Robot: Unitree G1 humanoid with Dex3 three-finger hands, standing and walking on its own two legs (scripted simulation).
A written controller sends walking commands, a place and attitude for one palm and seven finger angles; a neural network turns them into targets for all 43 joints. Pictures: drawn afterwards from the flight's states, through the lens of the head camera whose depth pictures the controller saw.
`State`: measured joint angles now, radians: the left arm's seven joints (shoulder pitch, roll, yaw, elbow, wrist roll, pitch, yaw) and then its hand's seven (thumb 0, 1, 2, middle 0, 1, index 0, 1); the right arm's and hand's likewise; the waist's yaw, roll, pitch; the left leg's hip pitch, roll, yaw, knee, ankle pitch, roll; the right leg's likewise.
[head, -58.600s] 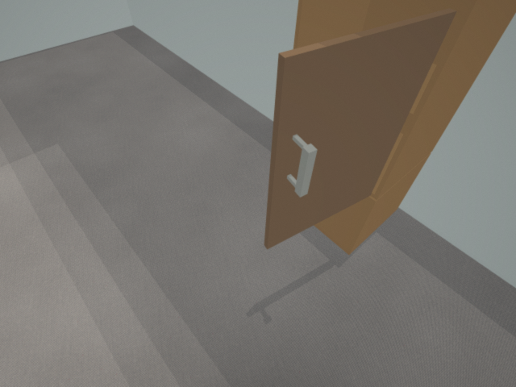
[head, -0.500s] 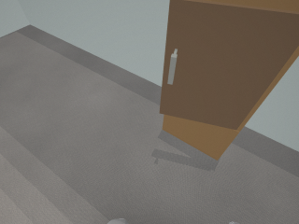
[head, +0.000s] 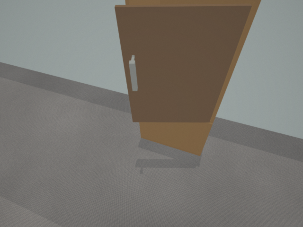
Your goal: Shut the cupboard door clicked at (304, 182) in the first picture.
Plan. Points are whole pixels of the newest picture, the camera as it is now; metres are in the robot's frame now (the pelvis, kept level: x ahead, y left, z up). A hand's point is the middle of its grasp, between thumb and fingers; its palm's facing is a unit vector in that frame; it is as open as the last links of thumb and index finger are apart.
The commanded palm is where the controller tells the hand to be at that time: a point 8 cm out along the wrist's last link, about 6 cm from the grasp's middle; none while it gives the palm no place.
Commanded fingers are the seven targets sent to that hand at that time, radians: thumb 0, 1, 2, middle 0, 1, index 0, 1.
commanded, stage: take the last steps up to it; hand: left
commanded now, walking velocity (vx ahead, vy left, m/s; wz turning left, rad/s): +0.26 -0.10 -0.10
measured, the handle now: (134, 73) +0.66 +0.10 +0.02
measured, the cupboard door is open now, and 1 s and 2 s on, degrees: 19 19 19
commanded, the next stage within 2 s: come to a stop and stand still in 0.46 s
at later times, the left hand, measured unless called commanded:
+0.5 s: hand out of the picture +0.14 +0.18 -0.18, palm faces -0.03 -0.99 -0.14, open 7.4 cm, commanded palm none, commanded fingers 0.00 0.90 0.90 -0.20 -0.30 -0.20 -0.30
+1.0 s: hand (120, 187) +0.27 +0.13 -0.16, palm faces -0.01 -0.98 -0.19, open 7.3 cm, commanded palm none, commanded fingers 0.00 0.90 0.90 -0.20 -0.30 -0.20 -0.30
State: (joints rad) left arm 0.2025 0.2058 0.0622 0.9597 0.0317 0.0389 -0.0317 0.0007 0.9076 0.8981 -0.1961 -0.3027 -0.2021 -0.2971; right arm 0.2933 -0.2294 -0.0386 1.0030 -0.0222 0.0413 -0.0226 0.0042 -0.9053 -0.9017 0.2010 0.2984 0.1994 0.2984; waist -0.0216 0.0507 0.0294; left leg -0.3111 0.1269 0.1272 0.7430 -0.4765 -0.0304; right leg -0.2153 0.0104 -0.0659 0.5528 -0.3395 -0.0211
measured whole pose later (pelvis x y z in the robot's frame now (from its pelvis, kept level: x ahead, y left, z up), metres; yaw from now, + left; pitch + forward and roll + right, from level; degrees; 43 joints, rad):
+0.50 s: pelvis +0.12 +0.00 +0.01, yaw -3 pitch -1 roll -1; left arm 0.27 0.20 0.06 1.07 0.03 0.03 -0.02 0.00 0.91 0.90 -0.20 -0.30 -0.20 -0.30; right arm 0.26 -0.14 0.00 0.98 -0.04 -0.04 -0.04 0.00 -0.91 -0.90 0.20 0.30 0.20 0.30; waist -0.01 -0.05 0.05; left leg -0.27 0.07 0.16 0.53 -0.24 0.03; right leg -0.42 -0.02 -0.03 1.11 -0.40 -0.02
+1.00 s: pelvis +0.17 -0.04 +0.01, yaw -2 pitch +0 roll +0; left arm 0.11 0.16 0.04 0.99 0.04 0.02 0.03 -0.01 0.91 0.90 -0.20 -0.30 -0.21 -0.30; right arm 0.22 -0.19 -0.04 1.02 0.00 0.04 -0.02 0.00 -0.91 -0.90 0.20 0.30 0.19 0.30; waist 0.00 -0.02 0.09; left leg -0.30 0.00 0.06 0.72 -0.45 -0.04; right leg -0.34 -0.07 -0.07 0.50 -0.17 0.01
